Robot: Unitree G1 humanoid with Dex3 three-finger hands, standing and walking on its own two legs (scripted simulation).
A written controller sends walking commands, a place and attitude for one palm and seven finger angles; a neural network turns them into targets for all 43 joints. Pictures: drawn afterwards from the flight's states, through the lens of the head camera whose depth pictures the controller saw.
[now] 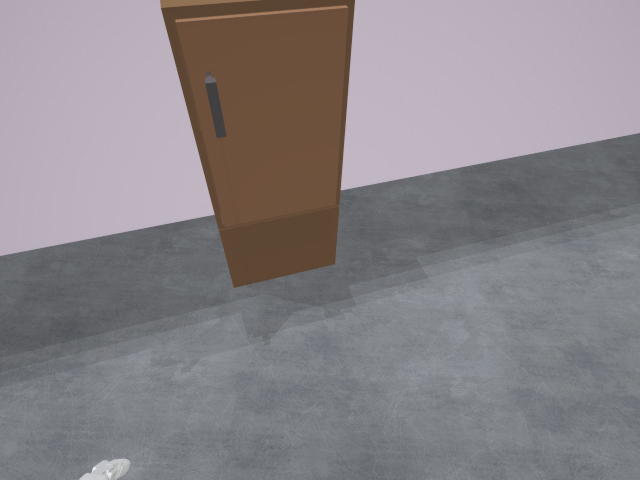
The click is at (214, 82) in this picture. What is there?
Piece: cupboard door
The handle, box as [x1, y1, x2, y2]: [204, 71, 226, 137]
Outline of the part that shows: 206,71 207,77 204,79 216,136 226,136 214,77 211,77 209,71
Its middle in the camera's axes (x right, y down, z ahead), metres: -0.25 -0.31 +0.89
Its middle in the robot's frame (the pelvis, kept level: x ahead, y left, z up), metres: +0.86 +0.29 +0.02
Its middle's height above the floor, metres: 0.78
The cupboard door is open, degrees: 0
